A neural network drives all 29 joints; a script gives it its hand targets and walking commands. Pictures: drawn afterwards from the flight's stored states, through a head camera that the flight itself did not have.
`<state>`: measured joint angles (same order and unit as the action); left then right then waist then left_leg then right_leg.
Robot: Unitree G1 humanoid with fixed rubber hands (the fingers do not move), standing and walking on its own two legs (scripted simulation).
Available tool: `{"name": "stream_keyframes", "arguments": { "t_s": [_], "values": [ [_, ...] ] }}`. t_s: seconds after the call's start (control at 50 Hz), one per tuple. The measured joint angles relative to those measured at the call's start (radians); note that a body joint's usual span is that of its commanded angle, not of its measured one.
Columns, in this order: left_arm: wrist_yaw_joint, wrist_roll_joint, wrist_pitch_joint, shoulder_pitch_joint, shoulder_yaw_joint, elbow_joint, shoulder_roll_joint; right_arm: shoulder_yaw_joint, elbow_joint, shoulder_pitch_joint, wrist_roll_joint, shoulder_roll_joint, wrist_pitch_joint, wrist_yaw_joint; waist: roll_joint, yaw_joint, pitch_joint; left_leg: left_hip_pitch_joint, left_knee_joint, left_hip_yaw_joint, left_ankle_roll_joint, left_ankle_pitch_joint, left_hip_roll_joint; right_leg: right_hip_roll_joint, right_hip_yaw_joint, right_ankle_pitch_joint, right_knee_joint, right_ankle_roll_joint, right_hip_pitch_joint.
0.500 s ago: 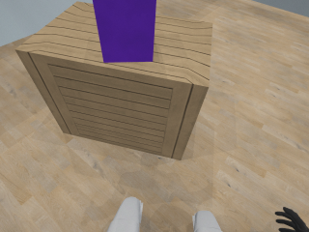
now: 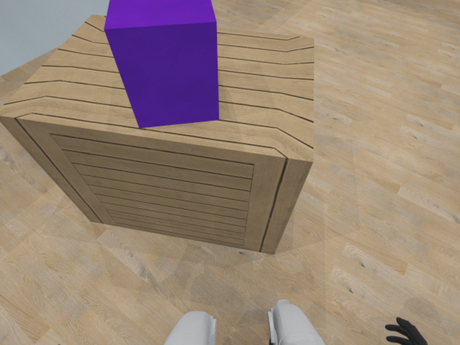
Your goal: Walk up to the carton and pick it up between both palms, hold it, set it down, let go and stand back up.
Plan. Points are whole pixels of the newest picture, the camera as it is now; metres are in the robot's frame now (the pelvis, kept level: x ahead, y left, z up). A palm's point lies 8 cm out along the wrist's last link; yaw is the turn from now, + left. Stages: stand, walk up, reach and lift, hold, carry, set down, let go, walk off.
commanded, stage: walk up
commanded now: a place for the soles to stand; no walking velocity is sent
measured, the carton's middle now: (170, 55) +0.73 +0.18 +0.08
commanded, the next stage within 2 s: none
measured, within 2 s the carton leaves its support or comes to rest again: neither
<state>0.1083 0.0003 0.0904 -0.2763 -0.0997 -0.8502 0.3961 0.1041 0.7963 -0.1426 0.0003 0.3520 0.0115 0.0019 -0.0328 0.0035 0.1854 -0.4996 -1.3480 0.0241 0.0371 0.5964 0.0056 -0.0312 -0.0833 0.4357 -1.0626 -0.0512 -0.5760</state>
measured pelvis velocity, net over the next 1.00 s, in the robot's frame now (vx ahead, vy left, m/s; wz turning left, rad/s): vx -0.06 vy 0.02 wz -0.05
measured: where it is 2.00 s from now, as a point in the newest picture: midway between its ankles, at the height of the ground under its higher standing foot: outside the picture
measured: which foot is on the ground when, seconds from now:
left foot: up 0.00-0.08, down 0.10-0.48, up 0.50-0.72, down 0.74-1.00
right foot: down 0.00-0.12, up 0.14-0.44, down 0.46-0.82, up 0.84-1.00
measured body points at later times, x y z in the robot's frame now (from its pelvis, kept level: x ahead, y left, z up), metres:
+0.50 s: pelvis +0.00 -0.01 +0.00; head +0.05 -0.02 +0.45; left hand +0.11 +0.32 -0.09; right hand +0.12 -0.31 -0.11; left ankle +0.03 +0.11 -0.65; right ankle +0.05 -0.15 -0.66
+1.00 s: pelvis -0.06 +0.02 +0.00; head -0.01 +0.02 +0.45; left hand +0.06 +0.35 -0.10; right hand +0.05 -0.30 -0.10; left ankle +0.00 +0.12 -0.66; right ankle -0.01 -0.14 -0.65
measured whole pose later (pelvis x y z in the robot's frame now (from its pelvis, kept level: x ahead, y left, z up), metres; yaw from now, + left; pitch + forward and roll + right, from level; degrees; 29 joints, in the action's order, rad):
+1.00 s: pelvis -0.06 +0.02 +0.00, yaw -3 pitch -5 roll -1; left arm 0.10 0.00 0.06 -0.20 -0.07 -0.85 0.40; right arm 0.12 0.80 -0.11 0.00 0.36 0.04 0.01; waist -0.03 0.02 0.20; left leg -0.52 -1.12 0.00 0.03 0.51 -0.01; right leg -0.03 -0.12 0.55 -1.14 -0.01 -0.54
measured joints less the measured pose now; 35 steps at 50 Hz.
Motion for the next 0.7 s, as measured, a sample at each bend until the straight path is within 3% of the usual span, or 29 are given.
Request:
{"name": "stream_keyframes", "arguments": {
  "t_s": [0.06, 0.1, 0.2, 0.28, 0.4, 0.46, 0.7],
  "values": [
    [0.008, 0.000, 0.000, -0.001, 0.001, 0.000, 0.000, 0.000, 0.000, 0.025, 0.000, 0.040, 0.001, 0.000, -0.020, 0.000, 0.000, -0.047, 0.034, 0.015, 0.000, 0.045, 0.001, 0.000, 0.000, 0.006, 0.000, 0.000, -0.003],
    [0.009, 0.000, 0.000, 0.002, 0.002, 0.000, 0.000, 0.004, -0.001, 0.034, 0.000, 0.061, 0.001, 0.000, -0.032, 0.001, -0.001, -0.043, 0.161, 0.021, 0.000, 0.021, 0.002, 0.002, 0.000, 0.009, -0.003, 0.000, -0.011],
    [0.011, 0.000, -0.022, 0.020, 0.005, 0.000, 0.000, 0.007, 0.000, 0.032, 0.000, 0.030, 0.001, 0.000, -0.003, 0.004, 0.004, -0.016, 0.191, -0.010, 0.007, -0.005, -0.006, -0.005, -0.016, 0.120, -0.076, 0.018, -0.024],
    [0.011, 0.000, -0.023, 0.055, 0.008, 0.000, 0.000, 0.007, 0.000, 0.032, 0.000, -0.003, 0.001, -0.003, 0.017, 0.004, 0.004, 0.005, 0.230, -0.020, 0.007, -0.024, -0.006, -0.006, -0.017, 0.130, -0.095, 0.024, -0.034],
    [0.009, 0.000, -0.023, 0.072, 0.009, 0.000, 0.000, 0.007, 0.000, 0.032, 0.000, -0.018, 0.001, -0.003, 0.023, 0.004, 0.003, 0.022, 0.235, -0.035, 0.007, -0.026, -0.006, -0.006, -0.017, 0.110, -0.095, 0.027, -0.011],
    [0.004, 0.000, -0.023, 0.071, 0.009, 0.000, 0.000, 0.007, 0.000, 0.033, 0.000, -0.018, 0.009, -0.003, 0.022, 0.004, 0.003, 0.027, 0.233, -0.041, 0.001, -0.025, -0.005, -0.006, -0.017, 0.025, -0.016, 0.036, 0.056],
    [-0.009, 0.000, -0.023, 0.068, 0.019, 0.000, 0.000, 0.011, 0.000, 0.040, 0.000, 0.079, 0.047, 0.004, -0.054, 0.004, 0.004, -0.025, 0.155, 0.002, 0.000, -0.025, -0.004, -0.009, -0.014, 0.007, -0.015, 0.028, 0.006]
  ]
}}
